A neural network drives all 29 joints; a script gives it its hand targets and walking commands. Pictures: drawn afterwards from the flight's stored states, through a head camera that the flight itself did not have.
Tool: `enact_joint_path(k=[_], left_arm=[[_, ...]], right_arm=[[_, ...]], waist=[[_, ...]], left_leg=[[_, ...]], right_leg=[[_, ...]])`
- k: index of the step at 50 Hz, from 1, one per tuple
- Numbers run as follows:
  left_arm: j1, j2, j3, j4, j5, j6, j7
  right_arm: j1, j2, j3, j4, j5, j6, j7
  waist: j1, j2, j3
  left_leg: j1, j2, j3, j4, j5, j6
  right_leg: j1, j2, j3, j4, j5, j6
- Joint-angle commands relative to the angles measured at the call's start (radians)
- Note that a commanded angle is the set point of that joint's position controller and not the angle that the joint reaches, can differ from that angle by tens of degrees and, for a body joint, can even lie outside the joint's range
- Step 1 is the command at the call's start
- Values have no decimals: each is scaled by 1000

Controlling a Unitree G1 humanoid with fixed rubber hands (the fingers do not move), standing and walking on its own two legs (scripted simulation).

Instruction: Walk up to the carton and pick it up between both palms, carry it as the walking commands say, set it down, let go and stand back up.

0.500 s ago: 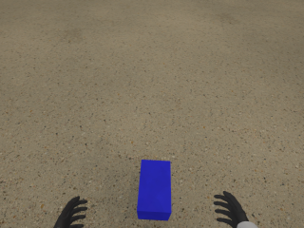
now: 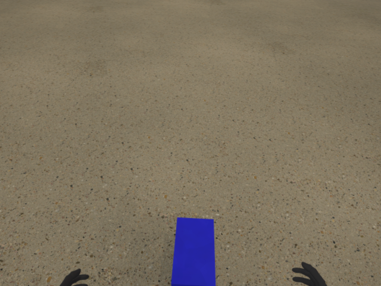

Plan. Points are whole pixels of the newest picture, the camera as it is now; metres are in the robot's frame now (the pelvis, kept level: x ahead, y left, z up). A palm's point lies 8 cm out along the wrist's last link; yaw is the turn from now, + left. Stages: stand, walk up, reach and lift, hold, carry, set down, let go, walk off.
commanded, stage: stand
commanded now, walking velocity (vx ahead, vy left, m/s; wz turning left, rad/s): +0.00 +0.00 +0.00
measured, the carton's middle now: (193, 256) +0.41 -0.04 -0.66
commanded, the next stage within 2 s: none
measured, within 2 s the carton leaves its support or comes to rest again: neither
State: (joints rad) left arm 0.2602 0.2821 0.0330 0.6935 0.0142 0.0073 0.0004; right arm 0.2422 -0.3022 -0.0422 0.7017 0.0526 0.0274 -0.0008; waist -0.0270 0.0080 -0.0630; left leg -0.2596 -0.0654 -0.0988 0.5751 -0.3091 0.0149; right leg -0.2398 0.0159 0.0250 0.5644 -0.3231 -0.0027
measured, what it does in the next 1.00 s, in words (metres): stands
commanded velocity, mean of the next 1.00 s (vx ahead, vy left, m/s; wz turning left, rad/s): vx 0.00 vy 0.00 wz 0.00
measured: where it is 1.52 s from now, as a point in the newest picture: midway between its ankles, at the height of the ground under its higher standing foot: outside the picture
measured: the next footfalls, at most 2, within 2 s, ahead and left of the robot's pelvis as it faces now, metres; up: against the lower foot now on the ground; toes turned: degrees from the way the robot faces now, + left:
none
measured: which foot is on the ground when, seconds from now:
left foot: down 0.00-1.00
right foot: down 0.00-1.00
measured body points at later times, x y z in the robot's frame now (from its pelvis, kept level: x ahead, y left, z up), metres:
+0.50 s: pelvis -0.02 +0.00 +0.00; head -0.06 +0.00 +0.45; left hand +0.10 +0.28 -0.10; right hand +0.09 -0.29 -0.10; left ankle +0.00 +0.11 -0.73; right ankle -0.01 -0.12 -0.73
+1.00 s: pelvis -0.04 +0.00 +0.00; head -0.09 +0.00 +0.45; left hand +0.06 +0.29 -0.11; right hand +0.05 -0.29 -0.11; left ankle +0.00 +0.11 -0.73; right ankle -0.01 -0.12 -0.73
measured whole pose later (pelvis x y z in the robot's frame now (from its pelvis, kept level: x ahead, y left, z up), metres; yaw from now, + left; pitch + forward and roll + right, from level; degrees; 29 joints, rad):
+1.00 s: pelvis -0.04 +0.00 +0.00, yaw +0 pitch -4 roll +0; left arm 0.26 0.31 0.03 0.90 0.01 -0.02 0.00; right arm 0.25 -0.33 -0.04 0.89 0.05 -0.01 0.00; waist -0.03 0.01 -0.07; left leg -0.26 -0.07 -0.10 0.58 -0.25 0.02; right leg -0.24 0.02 0.03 0.56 -0.27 0.00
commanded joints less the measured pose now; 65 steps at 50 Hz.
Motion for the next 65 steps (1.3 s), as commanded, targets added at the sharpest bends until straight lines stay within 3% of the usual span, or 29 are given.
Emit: enact_joint_path(k=[1,3,6,10,14,17,18,21,23,24,25,27,28,29,34,35,36,37,38,39,41,44,47,53,55,57,59,60,65], left_arm=[[-60,178,57,-65,30,-57,21],[-55,211,64,-59,43,-56,21],[-62,199,61,-32,32,-50,28],[-61,199,59,-28,29,-59,18],[-56,175,51,2,30,-65,16],[-82,220,66,7,37,-60,15],[-75,201,64,11,36,-57,18],[-85,193,53,29,24,-68,16],[-90,224,70,28,29,-64,20],[-103,212,61,36,31,-66,19],[-96,197,61,39,29,-67,19],[-45,209,62,62,20,-71,14],[-63,224,54,64,20,-69,14],[-75,211,61,54,25,-75,14],[-77,200,50,92,21,-67,9],[-64,202,50,104,25,-71,10],[-49,203,54,97,15,-76,9],[-70,232,51,102,19,-69,10],[-101,251,64,99,37,-63,9],[-73,223,56,112,13,-63,7],[-110,213,54,131,20,-59,12],[-43,212,42,141,7,-67,6],[-90,232,57,149,17,-69,1],[-71,245,54,188,15,-71,5],[-92,244,54,189,12,-64,6],[-69,229,53,201,10,-66,4],[-120,226,39,200,18,-72,-1],[-140,224,32,183,14,-75,5],[-67,212,35,226,-2,-68,7]], right_arm=[[-39,-172,-45,-51,-105,-60,-17],[-57,-205,-58,-50,-107,-61,-9],[-18,-172,-40,-22,-109,-62,-20],[-38,-194,-39,-20,-106,-75,-21],[-58,-187,-36,-10,-103,-79,-24],[-38,-193,-37,1,-101,-83,-19],[-46,-193,-39,1,-108,-79,-19],[-67,-199,-35,24,-104,-90,-19],[-65,-218,-40,27,-107,-80,-18],[-49,-204,-31,34,-95,-77,-20],[-71,-219,-41,18,-101,-89,-21],[-23,-207,-34,48,-103,-86,-16],[-40,-209,-31,53,-89,-83,-16],[-55,-205,-28,68,-98,-89,-24],[-43,-203,-26,78,-105,-92,-15],[-44,-186,-25,82,-99,-91,-15],[-51,-220,-26,86,-108,-94,-14],[-88,-227,-29,91,-103,-89,-16],[-56,-197,-19,96,-99,-90,-20],[-76,-221,-30,95,-100,-91,-17],[-52,-202,-19,119,-95,-92,-17],[-89,-210,-17,116,-99,-93,-20],[-61,-229,-30,149,-89,-83,-11],[-60,-246,-23,182,-92,-83,-6],[-92,-237,-15,162,-90,-86,-8],[-65,-208,-10,189,-90,-91,-13],[-66,-209,-19,176,-76,-89,-14],[-70,-219,-10,200,-83,-87,-8],[-51,-246,-9,210,-84,-81,-15]], waist=[[29,-16,-68],[26,-90,-95],[35,-64,-59],[26,15,-96],[42,-69,-64],[31,-24,-55],[31,-65,-49],[37,11,-35],[31,-81,-8],[5,-76,-18],[22,21,31],[34,31,-13],[17,-48,36],[46,-61,29],[34,7,72],[24,-40,30],[41,14,26],[47,-39,34],[5,-43,48],[39,12,51],[18,-63,81],[46,18,76],[31,-89,90],[23,15,145],[31,-51,121],[44,-23,100],[0,-67,124],[16,-88,86],[48,-9,91]], left_leg=[[36,125,-51,-80,265,43],[54,121,-57,-59,219,33],[39,114,-52,-83,260,45],[63,134,-74,-103,199,42],[56,126,-90,-99,250,47],[25,133,-90,-104,213,37],[32,114,-69,-96,201,40],[-10,148,-112,-112,158,50],[10,133,-98,-111,165,44],[32,126,-95,-124,139,41],[6,126,-111,-135,115,47],[17,152,-117,-136,141,51],[-16,141,-122,-155,111,46],[-35,123,-131,-151,101,54],[-49,151,-158,-192,41,55],[6,143,-133,-187,46,48],[9,147,-113,-157,82,57],[-28,124,-116,-173,57,41],[-32,130,-120,-165,83,42],[-11,130,-119,-173,104,38],[-13,142,-134,-163,115,42],[-47,151,-156,-187,-13,61],[-58,111,-113,-171,-11,49],[-46,147,-153,-208,-19,54],[-52,154,-157,-213,-7,59],[-62,151,-149,-196,6,57],[-27,124,-120,-178,60,47],[-14,143,-125,-176,49,50],[-22,162,-159,-221,35,50]], right_leg=[[43,-69,83,-102,252,-35],[19,-75,98,-131,192,-27],[65,-78,101,-134,279,-16],[42,-84,114,-129,178,-48],[39,-61,83,-128,208,-38],[56,-89,108,-122,163,-42],[49,-81,101,-137,178,-37],[37,-83,106,-152,112,-42],[36,-85,112,-169,164,-43],[-3,-89,131,-157,135,-41],[-17,-74,126,-172,87,-48],[32,-92,117,-166,91,-42],[13,-79,122,-152,96,-36],[41,-75,112,-154,113,-48],[4,-86,126,-160,35,-50],[5,-79,115,-156,32,-42],[15,-89,132,-195,66,-52],[30,-75,118,-167,94,-44],[12,-94,135,-169,97,-51],[12,-92,130,-179,77,-44],[-8,-87,127,-169,88,-50],[5,-87,132,-186,-8,-49],[-5,-97,155,-239,-84,-46],[-26,-80,130,-203,19,-40],[-3,-82,136,-220,23,-44],[40,-89,128,-216,17,-46],[-25,-111,165,-250,-57,-45],[-15,-117,179,-259,-19,-55],[44,-90,127,-219,56,-37]])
